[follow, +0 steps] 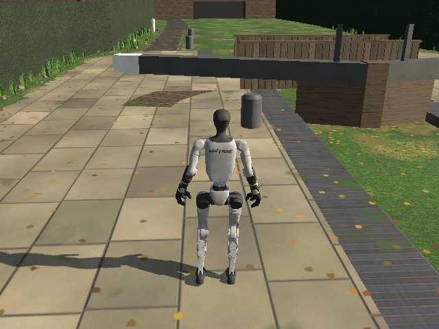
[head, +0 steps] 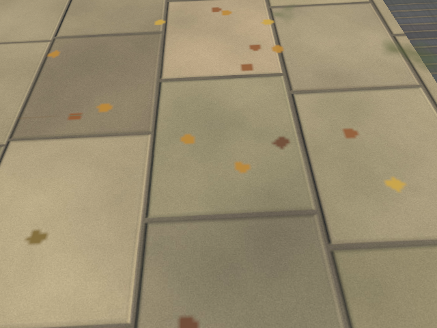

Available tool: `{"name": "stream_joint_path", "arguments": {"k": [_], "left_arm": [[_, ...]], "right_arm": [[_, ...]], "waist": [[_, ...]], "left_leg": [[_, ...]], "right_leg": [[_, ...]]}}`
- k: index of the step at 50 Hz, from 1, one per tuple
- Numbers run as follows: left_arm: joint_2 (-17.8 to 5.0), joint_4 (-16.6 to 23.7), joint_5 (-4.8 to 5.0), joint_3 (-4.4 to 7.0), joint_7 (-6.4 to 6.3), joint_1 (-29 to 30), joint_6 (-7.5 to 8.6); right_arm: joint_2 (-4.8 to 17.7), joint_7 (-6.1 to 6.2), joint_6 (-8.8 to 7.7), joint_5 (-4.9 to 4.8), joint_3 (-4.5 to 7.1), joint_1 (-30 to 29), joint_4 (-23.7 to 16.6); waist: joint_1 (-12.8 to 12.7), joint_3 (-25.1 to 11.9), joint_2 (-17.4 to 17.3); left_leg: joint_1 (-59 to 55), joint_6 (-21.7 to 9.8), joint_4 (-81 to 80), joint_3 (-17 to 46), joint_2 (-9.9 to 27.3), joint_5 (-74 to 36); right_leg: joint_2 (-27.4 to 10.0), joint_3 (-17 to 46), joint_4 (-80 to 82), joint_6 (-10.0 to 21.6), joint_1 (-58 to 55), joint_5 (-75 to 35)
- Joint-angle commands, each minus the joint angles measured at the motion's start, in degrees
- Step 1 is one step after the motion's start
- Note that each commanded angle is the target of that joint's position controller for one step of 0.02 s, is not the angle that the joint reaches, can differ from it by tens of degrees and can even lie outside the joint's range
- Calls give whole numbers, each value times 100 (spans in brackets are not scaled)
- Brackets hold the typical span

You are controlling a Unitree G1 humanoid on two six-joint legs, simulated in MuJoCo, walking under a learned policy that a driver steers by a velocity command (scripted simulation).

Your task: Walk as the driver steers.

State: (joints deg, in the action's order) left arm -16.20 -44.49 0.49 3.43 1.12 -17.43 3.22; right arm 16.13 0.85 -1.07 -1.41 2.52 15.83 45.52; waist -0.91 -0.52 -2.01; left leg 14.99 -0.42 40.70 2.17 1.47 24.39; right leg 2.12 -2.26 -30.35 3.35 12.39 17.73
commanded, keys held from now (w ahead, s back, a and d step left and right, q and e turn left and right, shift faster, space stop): w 0.70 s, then w+q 0.30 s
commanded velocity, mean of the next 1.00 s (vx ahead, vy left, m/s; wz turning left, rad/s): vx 0.46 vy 0.00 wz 0.07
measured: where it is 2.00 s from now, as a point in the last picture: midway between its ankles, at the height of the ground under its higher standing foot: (214, 237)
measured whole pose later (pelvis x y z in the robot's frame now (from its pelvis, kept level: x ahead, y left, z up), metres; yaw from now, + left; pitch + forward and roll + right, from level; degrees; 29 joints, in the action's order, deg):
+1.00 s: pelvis +0.53 +0.01 -0.01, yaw +6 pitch +2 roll +0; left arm -14.4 -39.3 -0.3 1.8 1.3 -2.0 6.4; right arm 17.0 0.3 -2.9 -1.5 2.7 23.6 50.5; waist 4.2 2.4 -0.9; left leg 10.7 -1.6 50.1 5.5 -1.8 28.0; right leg -0.6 -1.4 -31.0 1.4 26.2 7.6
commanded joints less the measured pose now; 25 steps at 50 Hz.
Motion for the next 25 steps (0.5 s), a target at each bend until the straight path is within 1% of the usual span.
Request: {"name": "stream_joint_path", "arguments": {"k": [1, 2, 3, 4, 5, 6, 7, 9, 10, 12, 14, 16, 17, 18, 19, 20, 21, 22, 23, 24, 25], "left_arm": [[-822, 114, -41, 181, -14, -825, 218], [-745, 162, -45, 155, -24, -729, 258], [-742, 155, -34, 141, -27, -636, 251], [-649, 153, -47, 95, -37, -612, 226], [-563, 133, -55, 61, -44, -671, 195], [-552, 102, -35, 50, -55, -746, 170], [-569, 73, -13, 47, -76, -805, 143], [-675, 31, -13, 57, -131, -865, 96], [-737, 2, -19, 66, -155, -924, 84], [-834, -83, -12, 82, -177, -1081, 78], [-868, -174, 36, 98, -175, -1139, 77], [-897, -241, 77, 126, -179, -1095, 55], [-948, -252, 71, 147, -185, -1037, 39], [-1027, -256, 56, 177, -195, -987, 14], [-1049, -252, 33, 183, -207, -897, -32], [-979, -209, -12, 147, -233, -870, -60], [-577, -28, -129, 28, -250, -1099, -43], [29, -73, -19, -149, -195, -1772, 72], [-647, -32, 152, 14, -152, -1119, 164], [-842, 137, 246, 73, -128, -509, 221], [-755, 181, 184, 55, -163, -248, 265]], "right_arm": [[705, -49, -366, -133, 167, -946, -872], [647, -88, -412, -98, 157, -854, -771], [629, -123, -452, -26, 165, -918, -758], [603, -170, -465, 20, 175, -1005, -750], [511, -228, -463, 28, 152, -1054, -755], [405, -274, -450, 41, 121, -1127, -778], [319, -304, -435, 58, 89, -1256, -829], [134, -342, -432, 54, 4, -1634, -974], [85, -364, -441, 40, -28, -1837, -1044], [121, -403, -454, 7, -40, -2135, -1146], [221, -434, -463, -22, -20, -2266, -1221], [354, -460, -484, -19, 20, -2263, -1264], [453, -455, -487, -5, 62, -2117, -1241], [586, -426, -475, 18, 126, -1815, -1175], [772, -372, -451, 27, 236, -1101, -981], [977, -290, -411, 25, 343, -138, -710], [1406, -209, -361, 132, 437, 764, -531], [1477, -291, -391, 148, 403, 825, -457], [944, -278, -403, 68, 280, 487, -474], [766, -255, -401, 45, 224, 83, -488], [728, -258, -412, 94, 210, -242, -507]], "waist": [[-353, 636, 1026], [-298, 557, 808], [-259, 593, 643], [-242, 556, 617], [-248, 486, 682], [-268, 435, 721], [-300, 426, 688], [-386, 501, 649], [-447, 565, 670], [-521, 697, 723], [-466, 811, 769], [-311, 792, 775], [-174, 641, 813], [22, 349, 912], [432, -137, 929], [876, -740, 868], [974, -1627, -157], [533, -2416, -1522], [679, -1594, -934], [587, -686, -536], [384, -322, 3]], "left_leg": [[3565, -224, 2236, 365, 131, 355], [3660, -320, 2312, 316, 269, -140], [3768, -338, 2175, 267, 383, -546], [3623, -318, 1963, 220, 479, -872], [3437, -252, 1759, 86, 476, -1125], [3307, -155, 1524, -57, 435, -1329], [3194, -52, 1221, -165, 394, -1521], [2814, 86, 411, -320, 286, -2014], [2580, 117, 9, -388, 218, -2290], [2156, 128, -523, -486, 78, -2656], [2023, 19, -814, -395, 44, -2740], [1939, -175, -1032, -331, 17, -2564], [1682, -281, -1083, -367, -66, -2416], [1215, -395, -1052, -474, -216, -2232], [276, -563, -1090, -614, -387, -2191], [-1192, -737, -985, -477, -243, -2269], [-3145, -1196, -906, 1264, 1064, -1783], [-4060, -1919, -2002, 4102, 2105, -205], [-3449, -1634, -2473, 3989, 1861, 505], [-2521, -1410, -2569, 3001, 1678, 123], [-1701, -1314, -2688, 2413, 1470, -600]], "right_leg": [[-2316, 3841, 2068, 1395, -1921, 1565], [-2077, 3319, 2061, 1201, -2037, 1240], [-1938, 2900, 2088, 1045, -2087, 624], [-1754, 2449, 2112, 886, -2019, -99], [-1593, 2066, 2146, 811, -1933, -783], [-1490, 1746, 2157, 798, -1863, -1384], [-1403, 1477, 2171, 794, -1775, -1772], [-1250, 1069, 2233, 747, -1432, -2036], [-1210, 941, 2288, 728, -1246, -1991], [-1259, 844, 2403, 734, -994, -1816], [-1441, 845, 2384, 711, -1114, -1903], [-1613, 798, 2165, 607, -1469, -2466], [-1642, 739, 1904, 532, -1641, -3238], [-1629, 669, 1470, 461, -1772, -4286], [-1488, 499, 615, 349, -1696, -5220], [-1263, 370, -569, 174, -1008, -5109], [-735, 187, -2600, -36, 637, -2808], [213, 852, -4163, -240, 2089, 1507], [-136, 1161, -4643, -190, 2710, 1364], [-422, 912, -4500, -129, 2895, 805], [-686, 784, -4211, -120, 2664, 296]]}}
